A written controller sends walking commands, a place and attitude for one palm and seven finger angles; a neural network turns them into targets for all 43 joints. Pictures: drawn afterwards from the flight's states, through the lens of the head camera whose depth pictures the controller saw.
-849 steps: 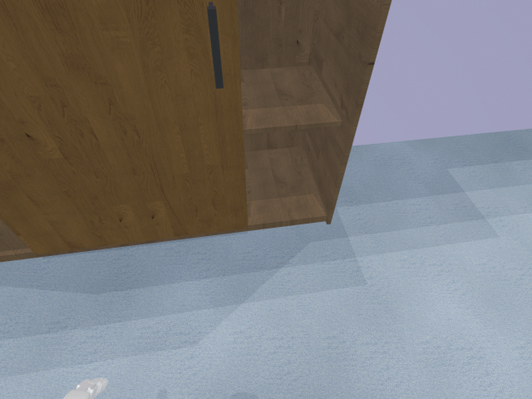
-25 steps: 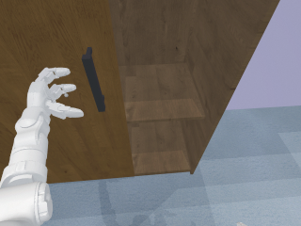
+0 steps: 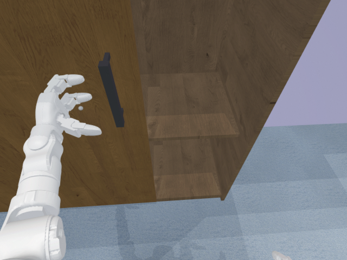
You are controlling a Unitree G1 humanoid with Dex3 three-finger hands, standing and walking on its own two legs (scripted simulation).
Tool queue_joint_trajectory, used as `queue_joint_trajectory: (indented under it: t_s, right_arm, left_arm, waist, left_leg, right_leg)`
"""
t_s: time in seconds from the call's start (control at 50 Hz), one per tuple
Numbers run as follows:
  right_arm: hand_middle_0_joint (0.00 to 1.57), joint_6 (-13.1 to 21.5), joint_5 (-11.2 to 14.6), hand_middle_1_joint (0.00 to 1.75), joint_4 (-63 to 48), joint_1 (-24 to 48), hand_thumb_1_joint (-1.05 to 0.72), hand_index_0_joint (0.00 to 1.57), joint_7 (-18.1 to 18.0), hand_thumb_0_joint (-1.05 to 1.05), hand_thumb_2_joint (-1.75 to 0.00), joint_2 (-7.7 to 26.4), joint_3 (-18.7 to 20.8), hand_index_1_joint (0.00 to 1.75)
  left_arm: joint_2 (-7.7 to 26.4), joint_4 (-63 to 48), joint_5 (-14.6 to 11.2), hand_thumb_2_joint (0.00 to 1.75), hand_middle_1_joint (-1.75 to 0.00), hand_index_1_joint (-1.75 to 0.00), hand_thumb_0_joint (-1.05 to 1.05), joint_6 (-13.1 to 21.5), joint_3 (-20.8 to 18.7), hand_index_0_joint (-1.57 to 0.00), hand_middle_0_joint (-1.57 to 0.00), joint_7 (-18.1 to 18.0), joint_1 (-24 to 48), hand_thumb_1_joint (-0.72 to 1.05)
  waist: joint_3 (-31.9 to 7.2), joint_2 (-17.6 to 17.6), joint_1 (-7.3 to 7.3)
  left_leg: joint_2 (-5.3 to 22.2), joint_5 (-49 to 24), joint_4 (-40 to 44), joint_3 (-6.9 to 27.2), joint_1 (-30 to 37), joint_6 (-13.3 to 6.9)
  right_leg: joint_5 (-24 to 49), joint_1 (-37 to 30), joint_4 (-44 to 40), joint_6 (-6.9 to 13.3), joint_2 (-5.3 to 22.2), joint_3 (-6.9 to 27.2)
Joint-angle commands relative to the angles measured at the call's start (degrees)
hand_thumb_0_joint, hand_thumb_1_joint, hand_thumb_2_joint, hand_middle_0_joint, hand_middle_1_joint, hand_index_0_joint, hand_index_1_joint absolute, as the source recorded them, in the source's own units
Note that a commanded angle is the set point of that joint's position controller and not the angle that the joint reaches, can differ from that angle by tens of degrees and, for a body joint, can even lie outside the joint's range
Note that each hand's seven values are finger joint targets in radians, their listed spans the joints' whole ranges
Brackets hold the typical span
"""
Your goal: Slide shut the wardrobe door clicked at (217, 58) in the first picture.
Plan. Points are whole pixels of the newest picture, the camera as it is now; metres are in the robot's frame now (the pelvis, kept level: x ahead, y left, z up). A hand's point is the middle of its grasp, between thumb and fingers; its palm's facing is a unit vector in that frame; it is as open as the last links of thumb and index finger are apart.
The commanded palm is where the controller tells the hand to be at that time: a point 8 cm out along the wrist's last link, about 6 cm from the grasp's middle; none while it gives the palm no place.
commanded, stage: move the hooked fingers beside the handle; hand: left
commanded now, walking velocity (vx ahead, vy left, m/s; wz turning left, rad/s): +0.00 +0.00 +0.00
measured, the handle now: (114, 93) +0.48 +0.15 +0.12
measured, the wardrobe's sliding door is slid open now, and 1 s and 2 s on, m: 0.38 0.38 0.38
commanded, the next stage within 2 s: feel for the door with the fingertips in 0.78 s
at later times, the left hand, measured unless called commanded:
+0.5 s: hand (78, 113) +0.41 +0.22 +0.13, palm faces +0.11 -0.99 +0.01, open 14.0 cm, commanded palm +0.38 +0.27 +0.13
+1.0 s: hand (86, 105) +0.43 +0.21 +0.13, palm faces +0.10 -0.99 -0.01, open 14.0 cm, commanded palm +0.39 +0.25 +0.13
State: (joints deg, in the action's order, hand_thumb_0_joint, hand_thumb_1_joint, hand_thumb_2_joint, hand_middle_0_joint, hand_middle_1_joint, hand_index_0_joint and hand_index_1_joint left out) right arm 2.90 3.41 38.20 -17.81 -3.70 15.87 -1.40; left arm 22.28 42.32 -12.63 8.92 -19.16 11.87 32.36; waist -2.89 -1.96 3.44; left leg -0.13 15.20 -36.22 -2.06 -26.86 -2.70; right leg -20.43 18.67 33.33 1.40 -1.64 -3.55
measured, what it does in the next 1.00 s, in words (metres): stands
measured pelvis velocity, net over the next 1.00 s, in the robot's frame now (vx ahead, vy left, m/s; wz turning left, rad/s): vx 0.00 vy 0.00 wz -0.01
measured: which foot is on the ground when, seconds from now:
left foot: down 0.00-1.00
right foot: down 0.00-1.00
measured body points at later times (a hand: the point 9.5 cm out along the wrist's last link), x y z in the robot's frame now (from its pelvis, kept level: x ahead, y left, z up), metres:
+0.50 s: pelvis +0.00 +0.00 +0.00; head +0.02 +0.00 +0.45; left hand +0.40 +0.28 +0.13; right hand +0.09 -0.26 -0.11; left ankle +0.03 +0.09 -0.73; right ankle -0.04 -0.10 -0.73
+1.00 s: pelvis +0.00 +0.00 +0.00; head +0.03 +0.00 +0.45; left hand +0.42 +0.26 +0.14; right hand +0.07 -0.26 -0.11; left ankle +0.03 +0.09 -0.73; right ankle -0.04 -0.10 -0.73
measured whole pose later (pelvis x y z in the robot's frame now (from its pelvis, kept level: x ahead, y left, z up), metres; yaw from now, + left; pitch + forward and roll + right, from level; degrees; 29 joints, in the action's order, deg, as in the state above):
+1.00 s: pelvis +0.00 +0.00 +0.00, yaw +0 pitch +6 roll -1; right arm 2.5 3.3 38.4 -19.5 -3.1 15.6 -1.1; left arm 22.3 43.0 -11.0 8.5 -18.4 9.4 33.6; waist -2.5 -2.0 4.2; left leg -0.1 15.2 -36.1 -2.4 -26.9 -2.7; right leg -20.3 19.0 33.4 1.4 -1.7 -3.1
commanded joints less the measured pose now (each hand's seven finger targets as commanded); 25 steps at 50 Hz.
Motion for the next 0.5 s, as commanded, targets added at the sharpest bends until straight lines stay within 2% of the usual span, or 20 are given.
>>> queue_joint_trajectory:
  t_s: [0.0, 0.02, 0.04, 0.06, 0.08, 0.12, 0.14, 0.16, 0.2, 0.22, 0.26, 0.28, 0.34, 0.38, 0.4, 0.42, 0.44, 0.46, 0.48]
  right_arm:
    - [0.2, 1.9, 0.0, 0.3, -5.4, -1.0, -0.9, 0.2, -0.5, 0.0, -0.9, 9.1, 2.5, 0.3]
    - [0.2, 1.7, -0.1, 0.3, -6.0, -1.2, -0.9, 0.2, -0.4, 0.0, -0.9, 9.1, 2.3, 0.3]
    - [0.2, 1.6, 0.0, 0.3, -6.6, -1.1, -0.9, 0.2, -0.4, 0.0, -0.9, 8.9, 2.4, 0.3]
    - [0.2, 1.6, 0.0, 0.3, -7.1, -1.0, -0.9, 0.2, -0.3, 0.0, -0.9, 8.6, 2.3, 0.3]
    - [0.2, 1.8, -0.1, 0.3, -7.5, -1.1, -0.9, 0.2, -0.1, 0.0, -0.9, 8.5, 2.5, 0.3]
    - [0.2, 1.9, -0.3, 0.3, -8.0, -1.2, -0.9, 0.2, 0.1, 0.0, -0.9, 8.5, 2.9, 0.3]
    - [0.2, 1.9, -0.2, 0.3, -8.2, -1.0, -0.9, 0.2, 0.1, 0.0, -0.9, 8.4, 2.9, 0.3]
    - [0.2, 1.9, -0.1, 0.3, -7.9, -1.0, -0.9, 0.2, 0.0, 0.0, -0.9, 8.5, 3.0, 0.3]
    - [0.2, 1.9, 0.0, 0.3, -7.5, -0.9, -0.9, 0.2, -0.2, 0.0, -0.9, 8.6, 2.9, 0.3]
    - [0.2, 1.9, 0.2, 0.3, -7.3, -0.8, -0.9, 0.2, -0.2, 0.0, -0.9, 8.7, 2.9, 0.3]
    - [0.2, 2.0, 0.2, 0.3, -7.6, -0.7, -0.9, 0.2, 0.0, 0.0, -0.9, 8.5, 3.1, 0.3]
    - [0.2, 1.9, 0.3, 0.3, -7.7, -0.6, -0.9, 0.2, 0.1, 0.0, -0.9, 8.5, 3.1, 0.3]
    - [0.2, 1.8, 0.2, 0.3, -7.7, -0.4, -0.9, 0.2, 0.1, 0.0, -0.9, 8.5, 3.2, 0.3]
    - [0.2, 1.8, 0.2, 0.3, -7.5, -0.3, -0.9, 0.2, -0.1, 0.0, -0.9, 8.6, 3.2, 0.3]
    - [0.2, 1.8, 0.1, 0.3, -7.0, -0.1, -0.9, 0.2, -0.3, 0.0, -0.9, 8.6, 3.0, 0.3]
    - [0.2, 2.0, 0.0, 0.3, -7.1, 0.2, -0.9, 0.2, -0.3, 0.0, -0.9, 8.4, 3.0, 0.3]
    - [0.2, 2.1, 0.0, 0.3, -6.9, 0.1, -0.9, 0.2, -0.3, 0.0, -0.9, 8.4, 3.0, 0.3]
    - [0.2, 2.3, 0.0, 0.3, -6.9, 0.5, -0.9, 0.2, -0.4, 0.0, -0.9, 8.2, 2.8, 0.3]
    - [0.2, 2.5, -0.1, 0.3, -6.6, 0.4, -0.9, 0.2, -0.5, 0.0, -0.9, 8.2, 2.8, 0.3]
  left_arm:
    - [19.5, -5.4, 1.0, 0.3, -1.2, -1.2, 0.0, 1.5, -5.8, -0.3, -0.3, -1.5, 25.4, -0.5]
    - [20.5, -4.9, 1.5, 0.3, -1.2, -1.2, 0.0, 1.0, -6.1, -0.3, -0.3, -1.4, 24.3, -0.5]
    - [20.4, -5.9, 2.1, 0.3, -1.2, -1.2, 0.0, 0.9, -5.4, -0.3, -0.3, -1.2, 24.2, -0.5]
    - [18.6, -7.4, 2.4, 0.3, -1.2, -1.2, 0.0, 1.2, -3.7, -0.3, -0.3, -0.8, 24.4, -0.5]
    - [17.7, -9.6, 2.0, 0.3, -1.2, -1.2, 0.0, 1.7, -3.3, -0.3, -0.3, -0.6, 24.8, -0.5]
    - [19.0, -13.2, 0.9, 0.3, -1.2, -1.2, 0.0, 3.1, -5.5, -0.3, -0.3, -0.1, 22.0, -0.5]
    - [17.8, -14.0, 0.0, 0.3, -1.2, -1.2, 0.0, 3.4, -5.0, -0.3, -0.3, 0.2, 22.0, -0.5]
    - [18.3, -13.9, -0.5, 0.3, -1.2, -1.2, 0.0, 3.5, -5.9, -0.3, -0.3, 0.4, 22.2, -0.5]
    - [17.1, -12.2, -1.2, 0.3, -1.2, -1.2, 0.0, 3.0, -5.4, -0.3, -0.3, 0.7, 21.0, -0.5]
    - [16.6, -11.6, -1.0, 0.3, -1.2, -1.2, 0.0, 2.5, -4.7, -0.3, -0.3, 0.8, 21.3, -0.5]
    - [14.7, -12.4, -0.4, 0.3, -1.2, -1.2, 0.0, 1.5, -3.1, -0.3, -0.3, 0.8, 19.4, -0.5]
    - [14.1, -13.0, -0.1, 0.3, -1.2, -1.2, 0.0, 1.0, -2.3, -0.3, -0.3, 0.7, 18.8, -0.5]
    - [12.9, -15.6, -0.2, 0.3, -1.2, -1.2, 0.0, 0.5, -1.1, -0.3, -0.3, 0.2, 20.3, -0.5]
    - [14.3, -15.8, -0.7, 0.3, -1.2, -1.2, 0.0, 0.7, -2.9, -0.3, -0.3, -0.5, 20.1, -0.5]
    - [15.6, -16.4, -0.8, 0.3, -1.2, -1.2, 0.0, 1.2, -3.5, -0.3, -0.3, -0.9, 22.1, -0.5]
    - [15.4, -18.2, -0.6, 0.3, -1.2, -1.2, 0.0, 1.8, -3.2, -0.3, -0.3, -1.2, 24.1, -0.5]
    - [16.2, -18.4, -0.3, 0.3, -1.2, -1.2, 0.0, 2.4, -3.8, -0.3, -0.3, -1.6, 24.8, -0.5]
    - [14.4, -18.4, 0.0, 0.3, -1.2, -1.2, 0.0, 2.8, -1.8, -0.3, -0.3, -1.8, 25.9, -0.5]
    - [15.1, -17.8, 0.3, 0.3, -1.2, -1.2, 0.0, 2.9, -2.6, -0.3, -0.3, -2.2, 26.6, -0.5]
  waist:
    - [-12.5, 0.0, 0.53]
    - [-13.9, -0.7, -0.02]
    - [-15.1, -2.8, -0.18]
    - [-16.5, -4.5, -0.21]
    - [-18.3, -4.9, -0.13]
    - [-22.6, -3.9, -0.86]
    - [-22.3, -2.9, -0.5]
    - [-21.6, -2.2, -0.49]
    - [-17.9, 1.4, 0.11]
    - [-16.6, 0.3, 0.46]
    - [-16.1, -3.2, -0.07]
    - [-15.3, -3.8, 0.12]
    - [-16.1, -1.9, 0.58]
    - [-16.7, -1.0, 0.35]
    - [-15.8, -0.7, 0.58]
    - [-17.1, -2.4, 0.81]
    - [-17.3, -2.3, 0.75]
    - [-16.8, -3.5, 1.2]
    - [-16.6, -3.4, 1.14]
  left_leg:
    - [0.5, -9.3, 3.0, 4.4, 14.1, -0.5]
    - [0.3, -9.9, 3.2, 4.3, 13.6, -0.4]
    - [0.4, -10.8, 3.1, 4.1, 14.5, -0.2]
    - [0.4, -12.7, 2.9, 4.4, 16.2, -0.1]
    - [0.6, -14.4, 2.6, 4.7, 18.3, 0.0]
    - [0.9, -17.9, 1.9, 4.8, 20.8, 0.0]
    - [1.0, -18.0, 2.1, 4.7, 20.7, 0.0]
    - [1.0, -17.7, 2.1, 4.5, 20.2, 0.1]
    - [1.1, -15.8, 2.5, 4.4, 17.6, -0.3]
    - [1.0, -14.8, 2.8, 4.2, 17.4, -0.4]
    - [1.0, -15.0, 3.0, 4.5, 18.5, -0.1]
    - [1.1, -15.6, 3.0, 4.9, 19.0, 0.0]
    - [1.1, -15.3, 2.9, 5.1, 19.4, -0.1]
    - [1.2, -14.2, 3.3, 5.3, 19.4, 0.0]
    - [1.1, -13.7, 3.0, 5.2, 18.8, -0.2]
    - [1.0, -13.7, 3.2, 5.3, 19.9, -0.1]
    - [1.2, -13.2, 3.3, 5.6, 20.5, 0.0]
    - [1.3, -12.4, 3.6, 5.9, 21.2, 0.2]
    - [1.3, -11.9, 3.7, 6.1, 21.5, 0.2]
  right_leg:
    - [14.8, 4.6, -4.8, -0.2, 0.0, 2.7]
    - [15.6, 3.3, -4.4, -0.2, 0.2, 2.7]
    - [16.1, 3.2, -4.2, -0.1, 0.3, 2.8]
    - [17.2, 3.2, -3.8, 0.2, 0.3, 2.7]
    - [17.9, 3.5, -3.7, 0.3, 0.1, 2.4]
    - [20.7, 1.3, -3.5, 0.3, -0.4, 2.6]
    - [21.3, 1.1, -3.6, 0.1, -0.6, 2.6]
    - [21.5, 0.8, -3.8, 0.1, -0.6, 2.6]
    - [20.5, 1.1, -4.3, -0.1, -0.7, 2.3]
    - [19.8, 2.3, -4.4, -0.2, -0.7, 2.3]
    - [18.5, 3.8, -4.4, 0.0, -0.5, 2.1]
    - [18.2, 4.6, -4.4, 0.2, -0.4, 2.0]
    - [18.0, 4.5, -4.5, 0.0, -0.5, 1.8]
    - [17.2, 4.1, -4.6, 0.0, -0.5, 1.9]
    - [17.0, 3.8, -5.0, 0.1, -0.5, 2.2]
    - [16.8, 4.1, -4.8, 0.0, -0.5, 2.2]
    - [15.8, 4.4, -4.7, 0.0, -0.5, 2.2]
    - [14.5, 5.6, -4.8, 0.1, -0.5, 2.1]
    - [13.8, 6.1, -4.9, 0.1, -0.5, 2.1]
